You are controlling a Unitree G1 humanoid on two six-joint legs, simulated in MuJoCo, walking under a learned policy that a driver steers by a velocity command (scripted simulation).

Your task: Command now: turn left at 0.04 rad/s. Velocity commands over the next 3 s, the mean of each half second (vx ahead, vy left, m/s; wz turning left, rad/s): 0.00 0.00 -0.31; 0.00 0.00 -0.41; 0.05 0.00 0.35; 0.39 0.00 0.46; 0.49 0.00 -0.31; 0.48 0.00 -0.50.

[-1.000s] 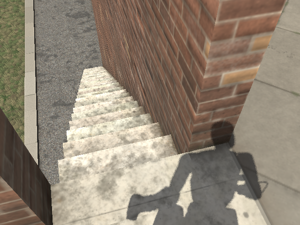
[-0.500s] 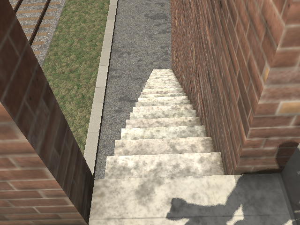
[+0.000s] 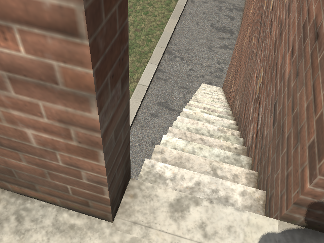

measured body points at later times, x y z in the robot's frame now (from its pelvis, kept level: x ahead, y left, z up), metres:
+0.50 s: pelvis -0.02 -0.02 -0.01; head +0.01 -0.02 +0.44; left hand +0.19 +0.23 -0.10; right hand +0.01 -0.32 -0.12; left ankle +0.01 +0.09 -0.74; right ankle -0.07 -0.13 -0.67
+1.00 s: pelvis -0.03 -0.08 +0.00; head -0.02 -0.11 +0.45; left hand +0.24 +0.08 -0.07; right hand -0.03 -0.39 -0.12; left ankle +0.06 +0.06 -0.70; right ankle -0.07 -0.14 -0.74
